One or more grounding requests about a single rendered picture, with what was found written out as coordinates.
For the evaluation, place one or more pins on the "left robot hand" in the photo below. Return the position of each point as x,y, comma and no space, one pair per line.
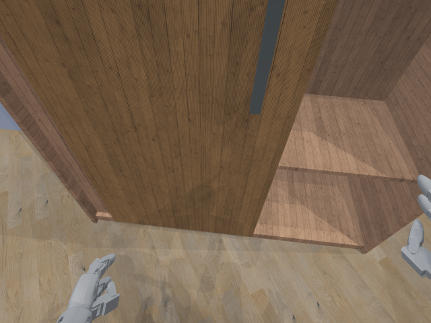
89,287

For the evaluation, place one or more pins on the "robot left forearm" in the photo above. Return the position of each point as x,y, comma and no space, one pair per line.
76,315

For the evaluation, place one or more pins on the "right robot hand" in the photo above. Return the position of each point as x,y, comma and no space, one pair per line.
418,257

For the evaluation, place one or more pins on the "wardrobe door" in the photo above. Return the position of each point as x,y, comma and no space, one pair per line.
22,87
153,98

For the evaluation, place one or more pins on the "handle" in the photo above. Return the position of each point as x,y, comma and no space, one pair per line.
270,31

